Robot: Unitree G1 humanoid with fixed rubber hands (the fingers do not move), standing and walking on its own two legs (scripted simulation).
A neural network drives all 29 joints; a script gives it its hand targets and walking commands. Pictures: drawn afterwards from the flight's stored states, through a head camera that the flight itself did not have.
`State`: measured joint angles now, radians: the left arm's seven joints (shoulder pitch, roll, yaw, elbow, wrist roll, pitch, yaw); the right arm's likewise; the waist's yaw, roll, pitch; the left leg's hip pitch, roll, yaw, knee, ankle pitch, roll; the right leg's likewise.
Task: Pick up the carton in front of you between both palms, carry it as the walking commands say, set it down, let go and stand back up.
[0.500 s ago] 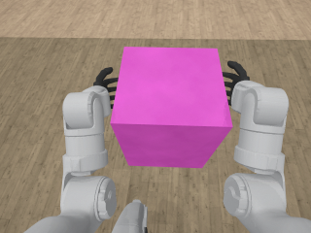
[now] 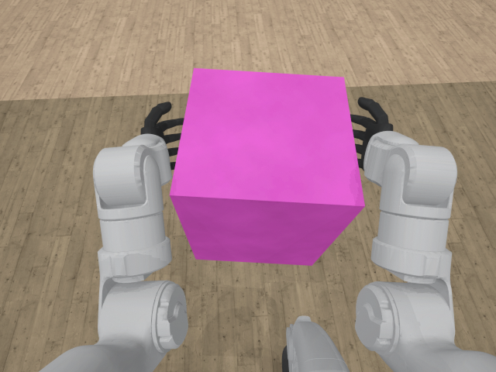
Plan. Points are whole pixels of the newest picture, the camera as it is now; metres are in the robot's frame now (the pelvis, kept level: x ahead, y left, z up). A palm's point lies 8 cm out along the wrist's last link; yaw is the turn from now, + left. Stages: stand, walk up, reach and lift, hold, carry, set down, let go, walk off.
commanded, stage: carry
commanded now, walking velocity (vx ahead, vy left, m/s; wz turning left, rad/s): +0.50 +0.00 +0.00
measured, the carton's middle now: (260, 179) +0.39 -0.02 +0.08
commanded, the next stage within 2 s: none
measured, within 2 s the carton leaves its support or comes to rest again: neither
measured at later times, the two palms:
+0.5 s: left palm (162, 18) +0.68 +0.14 +0.19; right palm (322, 7) +0.71 -0.16 +0.19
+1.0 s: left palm out of the picture +1.00 +0.13 +0.21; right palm out of the picture +0.99 -0.17 +0.21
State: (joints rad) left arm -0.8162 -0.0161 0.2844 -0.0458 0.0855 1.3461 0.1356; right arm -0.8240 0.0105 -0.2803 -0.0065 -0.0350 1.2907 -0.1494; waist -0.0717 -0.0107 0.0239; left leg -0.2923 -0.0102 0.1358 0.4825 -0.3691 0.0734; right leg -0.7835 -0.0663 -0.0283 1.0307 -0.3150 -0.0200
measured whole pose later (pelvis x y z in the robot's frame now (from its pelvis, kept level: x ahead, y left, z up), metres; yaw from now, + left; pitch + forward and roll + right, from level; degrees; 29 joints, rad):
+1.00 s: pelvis +0.62 -0.01 +0.04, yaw +0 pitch +6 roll -1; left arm -0.84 0.00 0.28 0.04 0.07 1.35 0.15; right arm -0.84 0.00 -0.27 0.07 -0.05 1.30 -0.15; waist -0.05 0.00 -0.05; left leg -0.18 0.02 0.12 0.49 -0.48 0.02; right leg -0.68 -0.04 -0.10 0.70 -0.24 -0.04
